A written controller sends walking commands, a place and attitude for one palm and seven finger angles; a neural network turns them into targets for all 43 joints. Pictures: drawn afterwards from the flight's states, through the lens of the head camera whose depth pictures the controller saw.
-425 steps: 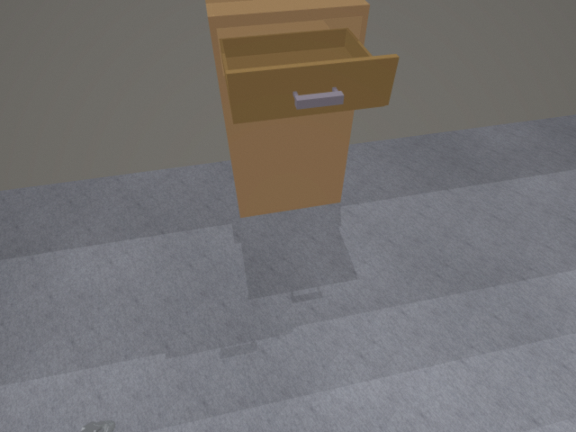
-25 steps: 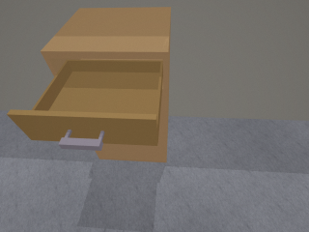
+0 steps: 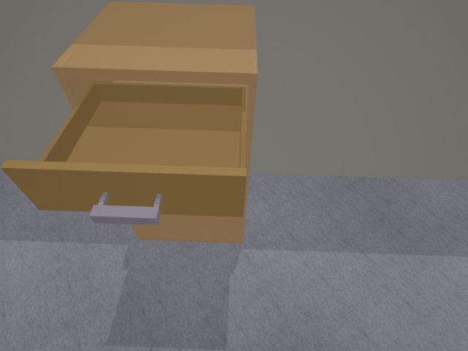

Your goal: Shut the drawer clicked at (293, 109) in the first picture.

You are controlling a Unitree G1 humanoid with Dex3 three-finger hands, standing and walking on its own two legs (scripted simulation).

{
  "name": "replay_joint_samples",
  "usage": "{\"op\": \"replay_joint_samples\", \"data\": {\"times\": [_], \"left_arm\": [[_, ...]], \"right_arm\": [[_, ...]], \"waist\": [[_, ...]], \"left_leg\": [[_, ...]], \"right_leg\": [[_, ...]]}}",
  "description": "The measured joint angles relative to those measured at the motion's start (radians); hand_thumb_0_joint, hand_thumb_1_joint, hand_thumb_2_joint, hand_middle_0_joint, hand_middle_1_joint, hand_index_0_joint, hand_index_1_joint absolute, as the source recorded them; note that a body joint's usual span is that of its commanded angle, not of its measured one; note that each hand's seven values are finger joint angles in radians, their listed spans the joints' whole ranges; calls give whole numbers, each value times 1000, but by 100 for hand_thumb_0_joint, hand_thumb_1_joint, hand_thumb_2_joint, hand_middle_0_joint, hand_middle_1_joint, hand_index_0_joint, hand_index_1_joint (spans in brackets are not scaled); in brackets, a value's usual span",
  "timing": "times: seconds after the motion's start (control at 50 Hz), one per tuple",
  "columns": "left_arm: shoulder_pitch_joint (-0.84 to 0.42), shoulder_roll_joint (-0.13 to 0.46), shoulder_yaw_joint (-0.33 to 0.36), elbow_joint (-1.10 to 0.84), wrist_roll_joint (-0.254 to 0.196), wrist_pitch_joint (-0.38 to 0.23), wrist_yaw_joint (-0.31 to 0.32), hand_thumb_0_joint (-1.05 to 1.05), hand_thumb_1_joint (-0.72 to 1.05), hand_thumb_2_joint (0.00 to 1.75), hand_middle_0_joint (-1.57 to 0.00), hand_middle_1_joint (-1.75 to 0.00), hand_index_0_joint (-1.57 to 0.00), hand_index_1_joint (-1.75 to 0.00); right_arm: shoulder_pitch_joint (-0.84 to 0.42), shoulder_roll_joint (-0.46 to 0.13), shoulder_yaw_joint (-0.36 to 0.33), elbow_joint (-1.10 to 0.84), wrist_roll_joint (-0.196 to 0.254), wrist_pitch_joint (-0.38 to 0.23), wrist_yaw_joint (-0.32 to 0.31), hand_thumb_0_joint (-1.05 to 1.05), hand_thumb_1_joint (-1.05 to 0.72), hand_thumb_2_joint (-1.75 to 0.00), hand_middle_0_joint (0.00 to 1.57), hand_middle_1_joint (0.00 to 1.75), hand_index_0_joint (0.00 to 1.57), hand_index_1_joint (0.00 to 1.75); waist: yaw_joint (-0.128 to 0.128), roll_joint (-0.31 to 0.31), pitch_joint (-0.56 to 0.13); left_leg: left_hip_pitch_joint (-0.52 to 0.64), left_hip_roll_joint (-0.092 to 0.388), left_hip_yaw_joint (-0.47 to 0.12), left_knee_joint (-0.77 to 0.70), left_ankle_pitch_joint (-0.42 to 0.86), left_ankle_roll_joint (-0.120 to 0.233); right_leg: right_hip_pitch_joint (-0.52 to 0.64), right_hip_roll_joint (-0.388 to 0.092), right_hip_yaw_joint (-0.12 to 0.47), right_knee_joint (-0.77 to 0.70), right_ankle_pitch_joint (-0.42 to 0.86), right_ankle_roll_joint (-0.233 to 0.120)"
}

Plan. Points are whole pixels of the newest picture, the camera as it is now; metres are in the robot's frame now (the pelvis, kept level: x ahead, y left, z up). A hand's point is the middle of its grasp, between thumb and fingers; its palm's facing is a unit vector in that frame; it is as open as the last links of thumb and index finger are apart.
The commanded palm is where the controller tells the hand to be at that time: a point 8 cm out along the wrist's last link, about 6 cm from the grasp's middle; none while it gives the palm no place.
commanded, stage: look again from close up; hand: left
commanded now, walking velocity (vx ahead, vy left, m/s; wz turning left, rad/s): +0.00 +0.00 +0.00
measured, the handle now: (129, 206) +0.37 +0.23 +0.01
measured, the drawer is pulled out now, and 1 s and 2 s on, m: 0.30 0.30 0.30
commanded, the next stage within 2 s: shuffle to correct the standing spot in 0.44 s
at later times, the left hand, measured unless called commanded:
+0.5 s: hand out of the picture +0.08 +0.20 -0.17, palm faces -0.02 -0.97 -0.24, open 7.3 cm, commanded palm none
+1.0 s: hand out of the picture +0.04 +0.18 -0.18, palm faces +0.04 -0.98 -0.22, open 7.4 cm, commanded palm none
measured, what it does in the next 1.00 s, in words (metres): shifts its weight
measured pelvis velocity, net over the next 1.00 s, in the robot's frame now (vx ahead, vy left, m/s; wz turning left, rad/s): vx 0.06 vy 0.01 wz -0.01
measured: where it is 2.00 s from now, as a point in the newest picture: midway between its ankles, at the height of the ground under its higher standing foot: outside the picture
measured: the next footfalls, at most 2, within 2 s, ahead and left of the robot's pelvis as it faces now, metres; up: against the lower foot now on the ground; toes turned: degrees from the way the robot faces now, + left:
none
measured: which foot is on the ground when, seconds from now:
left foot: down 0.00-1.00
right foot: down 0.00-1.00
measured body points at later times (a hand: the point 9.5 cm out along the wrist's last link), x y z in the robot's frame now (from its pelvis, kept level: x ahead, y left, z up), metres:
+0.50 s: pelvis +0.02 +0.01 +0.00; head +0.03 +0.01 +0.45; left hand +0.08 +0.25 -0.15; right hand +0.06 -0.22 -0.16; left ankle -0.02 +0.12 -0.74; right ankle +0.03 -0.13 -0.74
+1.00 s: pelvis +0.06 +0.01 -0.01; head +0.08 +0.00 +0.44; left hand +0.03 +0.24 -0.16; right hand +0.03 -0.21 -0.17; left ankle -0.02 +0.12 -0.73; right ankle +0.03 -0.13 -0.73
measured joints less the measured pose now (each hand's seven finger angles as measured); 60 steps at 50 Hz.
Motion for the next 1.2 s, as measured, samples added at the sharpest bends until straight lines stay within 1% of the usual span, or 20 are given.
{"op": "replay_joint_samples", "data": {"times": [0.04, 0.1, 0.22, 0.4, 0.6, 0.72, 0.84, 0.9, 0.96, 1.06, 1.1, 1.16, 1.18, 1.2], "left_arm": [[3, 9, -1, -19, 0, -1, 7, 0, 91, 90, -20, -30, -20, -30], [-10, 23, 5, -32, -4, 0, 14, 0, 91, 90, -20, -30, -20, -30], [-69, 38, 11, -61, -9, -7, 19, 0, 91, 90, -20, -30, -20, -30], [-122, 38, 13, -86, -10, -3, 17, 0, 91, 90, -20, -30, -20, -30], [-101, 27, 15, -63, -7, 4, 11, 0, 91, 90, -20, -30, -20, -30], [-42, 20, 19, -38, 3, 12, -4, 0, 91, 90, -20, -30, -20, -30], [8, 5, 31, -21, 1, -5, -10, 0, 91, 90, -20, -30, -20, -30], [16, -4, 37, -12, -4, -10, -3, 0, 91, 90, -20, -30, -20, -30], [7, -10, 37, 3, -7, 1, 10, 0, 91, 90, -20, -30, -20, -30], [-29, -24, 36, -10, -14, 9, 25, 0, 91, 90, -20, -30, -20, -30], [-43, -24, 39, -25, -14, 4, 27, 0, 91, 90, -20, -30, -20, -30], [-66, -17, 42, -43, -11, 0, 28, 1, 91, 90, -20, -30, -20, -30], [-77, -12, 43, -45, -11, -1, 27, 1, 92, 90, -20, -30, -20, -30], [-88, -9, 42, -44, -9, -8, 32, 1, 92, 90, -20, -30, -20, -30]], "right_arm": [[0, -9, 0, -13, -1, 5, 3, 1, -92, -90, 20, 30, 20, 30], [-3, -15, 2, -18, 1, -1, 3, 1, -91, -90, 20, 30, 20, 30], [-27, -28, 8, -9, 5, -14, -4, 1, -92, -90, 20, 30, 20, 30], [-80, -40, 11, -7, 6, -13, -3, 1, -92, -90, 20, 30, 20, 30], [-84, -41, 15, 12, 8, -8, -1, 1, -92, -90, 20, 30, 20, 30], [-34, -42, 17, 31, 4, 4, 6, 1, -91, -90, 20, 30, 20, 30], [26, -46, 18, 50, 7, -5, 3, 1, -91, -90, 20, 30, 20, 30], [31, -44, 19, 63, 10, -5, -4, 1, -91, -90, 20, 30, 20, 30], [20, -34, 19, 71, 12, -16, -14, 1, -91, -90, 20, 30, 20, 30], [-4, -19, 12, 56, 16, -12, -27, 1, -91, -90, 20, 30, 20, 30], [-19, -13, 7, 41, 16, -7, -27, 1, -91, -90, 20, 30, 20, 30], [-42, -13, -1, 27, 10, -2, -31, 1, -92, -90, 20, 30, 20, 30], [-52, -16, -3, 29, 10, -1, -31, 2, -93, -90, 20, 30, 20, 30], [-60, -21, -6, 26, 13, 1, -25, 2, -93, -90, 21, 30, 20, 30]], "waist": [[-7, 11, -10], [-14, 12, -22], [-10, 11, -13], [-9, 6, 12], [-6, 7, 31], [-3, 14, 13], [-5, 36, 18], [-4, 37, 28], [0, 23, 43], [5, 31, 59], [4, 33, 58], [-2, 35, 50], [-2, 32, 52], [-7, 35, 53]], "left_leg": [[-24, 6, -1, 47, -31, 0], [-29, 8, 0, 75, -56, 2], [12, 3, 5, 67, -69, 9], [58, -8, 20, 29, -58, 16], [85, -10, 27, -4, -39, 16], [97, -5, 28, -5, -54, 14], [87, 8, 15, 43, -101, 7], [82, 9, 6, 69, -125, 1], [109, -1, 14, 42, -119, 8], [131, -3, 25, 17, -74, 8], [126, -2, 30, 11, -64, 6], [117, -2, 33, -13, -82, 6], [112, -4, 36, -12, -84, 6], [86, 2, 33, 19, -81, 4]], "right_leg": [[-18, 5, 0, 30, -19, 2], [-23, 5, 2, 56, -41, 7], [14, 1, 7, 55, -56, 14], [46, -7, 22, 36, -50, 23], [67, -7, 28, 12, -34, 23], [71, -2, 28, 26, -57, 12], [69, 7, 14, 64, -103, 9], [71, 5, 6, 83, -126, 10], [77, -4, 12, 93, -126, 13], [93, -9, 4, 79, -86, 4], [89, -8, 6, 67, -78, 4], [76, -7, 6, 49, -94, 10], [70, -9, 10, 50, -99, 14], [63, -5, 5, 47, -90, 18]]}}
